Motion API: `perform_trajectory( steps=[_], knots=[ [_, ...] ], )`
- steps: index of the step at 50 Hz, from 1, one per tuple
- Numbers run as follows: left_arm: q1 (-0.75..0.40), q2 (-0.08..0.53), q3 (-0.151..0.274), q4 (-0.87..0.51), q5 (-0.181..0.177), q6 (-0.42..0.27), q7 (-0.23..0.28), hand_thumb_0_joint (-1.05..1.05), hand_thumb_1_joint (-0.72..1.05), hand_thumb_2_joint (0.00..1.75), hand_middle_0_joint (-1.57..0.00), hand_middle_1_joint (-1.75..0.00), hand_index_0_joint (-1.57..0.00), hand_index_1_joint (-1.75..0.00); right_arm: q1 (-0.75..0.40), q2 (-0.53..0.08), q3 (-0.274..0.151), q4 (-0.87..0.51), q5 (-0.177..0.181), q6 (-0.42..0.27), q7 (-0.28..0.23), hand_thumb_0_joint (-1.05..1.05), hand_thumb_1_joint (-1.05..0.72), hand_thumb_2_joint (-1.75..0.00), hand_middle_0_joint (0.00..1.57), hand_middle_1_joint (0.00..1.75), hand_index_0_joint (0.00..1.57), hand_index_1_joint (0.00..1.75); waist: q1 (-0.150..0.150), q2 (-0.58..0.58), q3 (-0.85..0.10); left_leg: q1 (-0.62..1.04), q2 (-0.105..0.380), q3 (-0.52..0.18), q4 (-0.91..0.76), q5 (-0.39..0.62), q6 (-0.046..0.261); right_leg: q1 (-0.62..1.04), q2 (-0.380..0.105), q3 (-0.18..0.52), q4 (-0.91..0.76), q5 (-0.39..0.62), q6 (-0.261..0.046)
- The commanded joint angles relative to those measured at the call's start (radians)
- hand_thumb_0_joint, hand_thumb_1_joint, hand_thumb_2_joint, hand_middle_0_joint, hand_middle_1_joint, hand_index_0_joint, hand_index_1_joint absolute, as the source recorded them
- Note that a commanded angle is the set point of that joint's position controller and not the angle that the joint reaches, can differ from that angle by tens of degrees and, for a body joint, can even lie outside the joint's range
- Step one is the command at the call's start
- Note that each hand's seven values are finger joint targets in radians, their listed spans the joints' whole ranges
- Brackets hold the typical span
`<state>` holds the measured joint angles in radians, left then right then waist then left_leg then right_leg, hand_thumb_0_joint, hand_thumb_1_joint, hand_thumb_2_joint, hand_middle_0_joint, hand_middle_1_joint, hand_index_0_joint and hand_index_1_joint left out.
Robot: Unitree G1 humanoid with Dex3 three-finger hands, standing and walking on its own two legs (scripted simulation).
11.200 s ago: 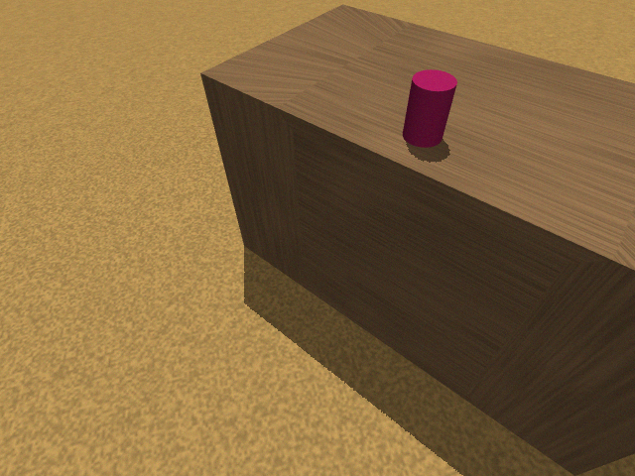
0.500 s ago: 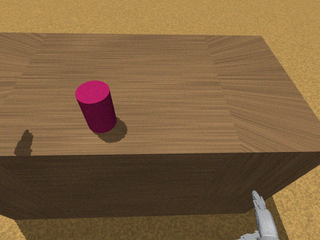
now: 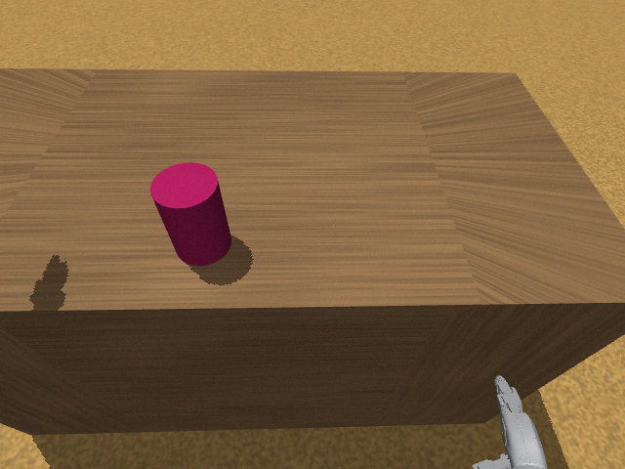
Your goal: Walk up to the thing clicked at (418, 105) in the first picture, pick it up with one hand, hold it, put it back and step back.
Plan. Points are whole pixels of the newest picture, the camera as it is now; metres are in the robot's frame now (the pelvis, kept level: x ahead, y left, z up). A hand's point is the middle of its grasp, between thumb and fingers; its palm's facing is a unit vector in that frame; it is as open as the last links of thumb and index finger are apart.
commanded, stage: go down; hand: left
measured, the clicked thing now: (195, 216) +0.46 +0.16 +0.05
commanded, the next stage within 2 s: approach in 0.22 s
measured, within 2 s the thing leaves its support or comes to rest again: neither
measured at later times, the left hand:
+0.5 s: hand out of the picture +0.38 +0.36 +0.18, palm faces +0.11 -0.99 -0.01, open 17.3 cm
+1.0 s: hand (159, 221) +0.45 +0.21 +0.06, palm faces +0.04 -1.00 +0.05, open 17.4 cm
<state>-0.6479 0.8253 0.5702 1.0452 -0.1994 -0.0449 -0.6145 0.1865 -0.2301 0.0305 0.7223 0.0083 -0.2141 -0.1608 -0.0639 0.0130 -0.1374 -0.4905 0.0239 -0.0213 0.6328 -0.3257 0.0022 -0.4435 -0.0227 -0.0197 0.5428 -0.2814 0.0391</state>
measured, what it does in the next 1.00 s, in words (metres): stands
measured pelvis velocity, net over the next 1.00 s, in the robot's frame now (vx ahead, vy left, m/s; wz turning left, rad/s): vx -0.02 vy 0.00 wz -0.04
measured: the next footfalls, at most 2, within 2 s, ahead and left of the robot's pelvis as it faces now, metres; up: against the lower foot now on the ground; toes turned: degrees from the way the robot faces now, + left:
none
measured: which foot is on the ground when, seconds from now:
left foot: down 0.00-1.00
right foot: down 0.00-1.00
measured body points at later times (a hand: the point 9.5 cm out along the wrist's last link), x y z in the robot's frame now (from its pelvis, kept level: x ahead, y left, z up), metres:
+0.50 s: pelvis -0.01 +0.00 +0.00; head +0.02 +0.02 +0.45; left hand +0.37 +0.41 +0.18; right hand +0.15 -0.25 -0.08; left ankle -0.01 +0.11 -0.73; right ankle -0.02 -0.15 -0.73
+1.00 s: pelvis -0.02 +0.00 -0.03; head +0.06 +0.02 +0.41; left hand +0.44 +0.27 +0.06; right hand +0.11 -0.28 -0.08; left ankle -0.01 +0.11 -0.73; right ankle -0.02 -0.15 -0.73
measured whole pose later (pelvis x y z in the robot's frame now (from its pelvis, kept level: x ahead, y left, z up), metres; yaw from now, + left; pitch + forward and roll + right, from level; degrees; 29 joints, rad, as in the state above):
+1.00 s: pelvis -0.02 +0.00 -0.03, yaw -2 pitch +16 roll -2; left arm -0.69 0.49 0.43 0.94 -0.17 -0.26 -0.29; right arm 0.29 -0.24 -0.02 0.40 -0.02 -0.14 -0.04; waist -0.14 -0.01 -0.11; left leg -0.75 0.05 -0.01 0.89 -0.41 0.00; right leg -0.72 0.00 0.00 0.81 -0.36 0.04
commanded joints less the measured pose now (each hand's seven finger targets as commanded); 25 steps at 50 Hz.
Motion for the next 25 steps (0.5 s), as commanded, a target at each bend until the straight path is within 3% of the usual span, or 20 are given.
perform_trajectory(
  steps=[1, 5, 7, 8, 10, 12, 13, 14, 15, 16, 19, 20, 23, 25],
  knots=[
    [-0.374, 0.397, 0.072, -0.264, -0.037, -0.064, 0.002, 0.0, -0.54, 0.07, -0.05, -0.06, -0.05, -0.06, -0.073, -0.153, -0.049, -0.159, 0.006, -0.05, -0.013, 0.0, 0.53, -0.05, 0.05, 0.05, 0.05, 0.05, 0.022, 0.17, -0.313, 0.294, -0.023, -0.007, -0.046, 0.434, 0.003, 0.065, 0.026, -0.028, -0.033, 0.296, -0.051],
    [-0.345, 0.403, 0.077, -0.211, -0.028, -0.054, 0.006, 0.0, -0.54, 0.06, -0.05, -0.06, -0.05, -0.06, -0.058, -0.171, -0.069, -0.159, 0.008, -0.05, -0.018, 0.0, 0.53, -0.05, 0.05, 0.05, 0.05, 0.05, 0.01, 0.122, -0.285, 0.266, -0.028, -0.008, -0.052, 0.394, 0.009, 0.063, 0.026, -0.027, -0.04, 0.282, -0.047],
    [-0.347, 0.36, 0.046, -0.196, -0.034, -0.059, -0.006, 0.0, -0.56, 0.06, -0.05, -0.07, -0.06, -0.06, -0.041, -0.159, -0.061, -0.152, 0.005, -0.052, -0.015, 0.0, 0.53, -0.05, 0.05, 0.05, 0.05, 0.05, -0.002, 0.113, -0.246, 0.25, -0.029, -0.004, -0.05, 0.362, 0.013, 0.037, 0.025, -0.025, -0.038, 0.266, -0.045],
    [-0.356, 0.35, 0.044, -0.221, -0.039, -0.068, -0.01, 0.0, -0.56, 0.07, -0.04, -0.07, -0.05, -0.07, -0.056, -0.154, -0.056, -0.162, 0.004, -0.055, -0.012, 0.0, 0.53, -0.05, 0.05, 0.05, 0.05, 0.05, 0.006, 0.125, -0.263, 0.26, -0.026, -0.005, -0.048, 0.367, 0.01, 0.036, 0.026, -0.027, -0.029, 0.263, -0.046],
    [-0.365, 0.375, 0.055, -0.248, -0.035, -0.071, -0.01, 0.0, -0.55, 0.06, -0.05, -0.06, -0.06, -0.05, -0.062, -0.147, -0.04, -0.187, 0.005, -0.054, -0.01, 0.0, 0.53, -0.05, 0.05, 0.05, 0.05, 0.05, 0.017, 0.159, -0.302, 0.285, -0.026, -0.007, -0.046, 0.393, 0.007, 0.045, 0.025, -0.03, -0.027, 0.27, -0.051],
    [-0.393, 0.392, 0.065, -0.292, -0.04, -0.067, -0.008, 0.0, -0.52, 0.07, -0.04, -0.06, -0.05, -0.06, -0.038, -0.162, -0.06, -0.169, 0.003, -0.052, -0.011, 0.0, 0.54, -0.05, 0.05, 0.05, 0.05, 0.05, 0.015, 0.204, -0.318, 0.322, -0.015, -0.014, -0.047, 0.438, -0.004, 0.032, 0.031, -0.035, -0.024, 0.275, -0.054],
    [-0.396, 0.378, 0.055, -0.275, -0.04, -0.057, -0.007, 0.0, -0.51, 0.07, -0.05, -0.06, -0.05, -0.05, -0.06, -0.146, -0.037, -0.189, 0.004, -0.053, -0.011, 0.0, 0.54, -0.05, 0.05, 0.05, 0.05, 0.05, 0.015, 0.179, -0.32, 0.313, -0.017, -0.014, -0.046, 0.427, -0.001, 0.047, 0.029, -0.033, -0.031, 0.272, -0.054],
    [-0.409, 0.406, 0.074, -0.295, -0.039, -0.056, -0.002, 0.0, -0.52, 0.07, -0.04, -0.06, -0.05, -0.06, -0.06, -0.182, -0.062, -0.213, 0.004, -0.056, -0.016, 0.0, 0.53, -0.05, 0.05, 0.05, 0.05, 0.05, 0.01, 0.164, -0.328, 0.314, -0.016, -0.015, -0.045, 0.439, -0.002, 0.058, 0.031, -0.033, -0.028, 0.283, -0.053],
    [-0.396, 0.398, 0.063, -0.267, -0.029, -0.05, 0.0, 0.0, -0.52, 0.07, -0.04, -0.06, -0.05, -0.05, -0.056, -0.175, -0.066, -0.184, 0.003, -0.053, -0.015, 0.0, 0.53, -0.05, 0.05, 0.05, 0.05, 0.05, 0.007, 0.167, -0.322, 0.306, -0.018, -0.015, -0.044, 0.435, -0.001, 0.047, 0.028, -0.029, -0.029, 0.284, -0.052],
    [-0.388, 0.394, 0.057, -0.264, -0.028, -0.043, 0.002, 0.0, -0.5, 0.14, -0.06, -0.08, -0.04, -0.11, -0.043, -0.15, -0.045, -0.154, 0.004, -0.049, -0.014, 0.0, 0.54, -0.05, 0.05, 0.05, 0.05, 0.05, 0.014, 0.177, -0.281, 0.287, -0.024, -0.008, -0.052, 0.402, 0.001, 0.045, 0.027, -0.027, -0.039, 0.268, -0.052],
    [-0.399, 0.391, 0.05, -0.256, -0.022, -0.041, 0.0, 0.0, -0.45, 0.08, -0.04, -0.05, -0.03, -0.06, -0.06, -0.141, -0.038, -0.162, 0.005, -0.053, -0.015, 0.0, 0.56, -0.05, 0.05, 0.05, 0.05, 0.05, 0.013, 0.172, -0.272, 0.267, -0.026, -0.005, -0.052, 0.381, 0.003, 0.046, 0.026, -0.027, -0.035, 0.259, -0.051],
    [-0.392, 0.371, 0.036, -0.215, -0.019, -0.036, 0.002, 0.0, -0.48, 0.07, -0.04, -0.05, -0.03, -0.06, -0.054, -0.135, -0.021, -0.187, 0.004, -0.055, -0.013, 0.0, 0.56, -0.05, 0.05, 0.05, 0.05, 0.05, 0.008, 0.142, -0.268, 0.258, -0.024, -0.008, -0.055, 0.37, 0.005, 0.051, 0.029, -0.03, -0.034, 0.252, -0.052],
    [-0.41, 0.318, -0.001, -0.175, -0.026, -0.047, 0.001, 0.0, -0.49, 0.08, -0.03, -0.06, -0.03, -0.07, -0.057, -0.137, -0.026, -0.203, 0.004, -0.056, -0.01, 0.0, 0.57, -0.04, 0.05, 0.05, 0.05, 0.05, -0.013, 0.119, -0.218, 0.236, -0.02, -0.008, -0.06, 0.315, 0.005, 0.006, 0.031, -0.031, -0.033, 0.208, -0.05],
    [-0.395, 0.241, -0.046, -0.133, -0.029, -0.054, 0.004, 0.0, -0.5, 0.07, -0.03, -0.05, -0.03, -0.06, -0.038, -0.139, -0.025, -0.209, 0.0, -0.057, -0.004, 0.0, 0.57, -0.04, 0.05, 0.05, 0.05, 0.05, -0.027, 0.101, -0.208, 0.231, -0.017, -0.009, -0.054, 0.291, 0.007, -0.031, 0.033, -0.032, -0.022, 0.19, -0.051]
  ],
)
